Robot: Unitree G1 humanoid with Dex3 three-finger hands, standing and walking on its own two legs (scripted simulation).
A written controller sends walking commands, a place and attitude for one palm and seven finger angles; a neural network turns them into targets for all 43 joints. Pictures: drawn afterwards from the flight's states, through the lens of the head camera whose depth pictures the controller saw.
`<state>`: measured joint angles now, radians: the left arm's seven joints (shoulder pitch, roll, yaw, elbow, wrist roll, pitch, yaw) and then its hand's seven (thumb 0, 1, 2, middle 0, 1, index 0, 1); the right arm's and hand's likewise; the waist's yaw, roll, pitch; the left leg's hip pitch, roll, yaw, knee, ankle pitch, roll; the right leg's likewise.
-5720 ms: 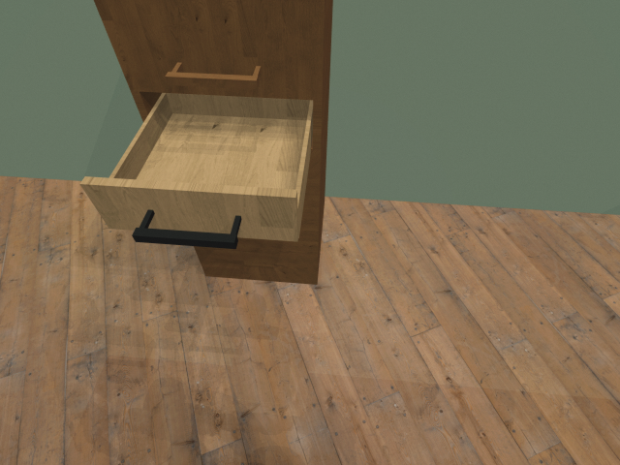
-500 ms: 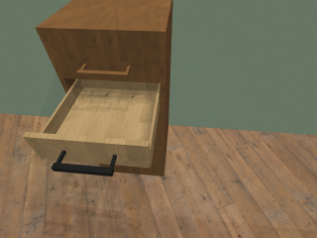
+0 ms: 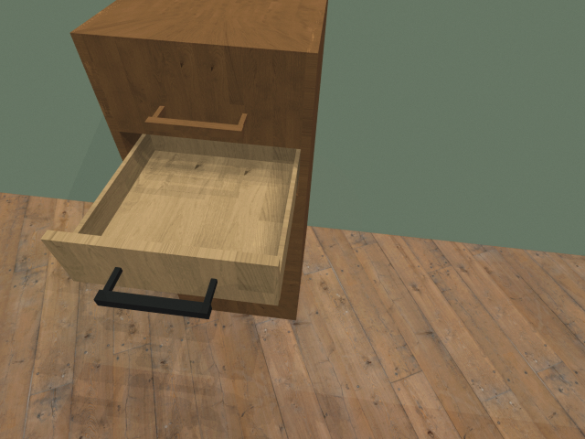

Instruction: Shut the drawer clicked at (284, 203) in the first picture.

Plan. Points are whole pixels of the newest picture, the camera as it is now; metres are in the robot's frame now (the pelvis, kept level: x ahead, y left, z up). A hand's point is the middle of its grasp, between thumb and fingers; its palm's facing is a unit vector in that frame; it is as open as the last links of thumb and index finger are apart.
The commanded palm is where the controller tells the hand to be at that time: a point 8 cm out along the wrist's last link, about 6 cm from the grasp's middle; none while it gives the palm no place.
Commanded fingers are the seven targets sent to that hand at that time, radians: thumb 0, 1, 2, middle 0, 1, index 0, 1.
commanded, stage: shuffle to correct the standing spot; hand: left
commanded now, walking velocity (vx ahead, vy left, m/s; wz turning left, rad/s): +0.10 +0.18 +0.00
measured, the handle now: (158, 292) +0.34 +0.25 -0.05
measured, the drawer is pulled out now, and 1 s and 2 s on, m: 0.30 0.30 0.30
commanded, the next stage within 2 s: come to a stop and stand still in 0.10 s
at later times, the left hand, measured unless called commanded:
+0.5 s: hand out of the picture +0.07 +0.22 -0.17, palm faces -0.03 -0.96 -0.26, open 7.4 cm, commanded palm none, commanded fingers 0.00 0.90 0.90 -0.20 -0.30 -0.20 -0.30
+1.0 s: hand out of the picture -0.04 +0.17 -0.17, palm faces -0.02 -0.98 -0.18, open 7.3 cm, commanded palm none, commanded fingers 0.00 0.90 0.90 -0.20 -0.30 -0.20 -0.30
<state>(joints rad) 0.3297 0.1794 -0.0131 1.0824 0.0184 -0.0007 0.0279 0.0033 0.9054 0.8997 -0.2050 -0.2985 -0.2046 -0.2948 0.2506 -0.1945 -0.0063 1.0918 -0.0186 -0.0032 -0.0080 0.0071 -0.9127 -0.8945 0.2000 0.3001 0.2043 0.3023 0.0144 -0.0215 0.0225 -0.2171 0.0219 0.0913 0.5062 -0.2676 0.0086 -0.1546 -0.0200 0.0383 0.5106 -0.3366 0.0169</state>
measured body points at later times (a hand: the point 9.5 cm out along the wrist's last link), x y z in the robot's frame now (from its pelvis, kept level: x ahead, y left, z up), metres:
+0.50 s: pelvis +0.02 +0.03 +0.00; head +0.04 +0.02 +0.45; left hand +0.07 +0.27 -0.15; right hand +0.03 -0.20 -0.16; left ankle +0.00 +0.11 -0.74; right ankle -0.02 -0.11 -0.73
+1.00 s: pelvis -0.02 +0.00 +0.01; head -0.02 +0.01 +0.46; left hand -0.04 +0.22 -0.15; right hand -0.05 -0.22 -0.15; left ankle +0.00 +0.11 -0.74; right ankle -0.02 -0.11 -0.74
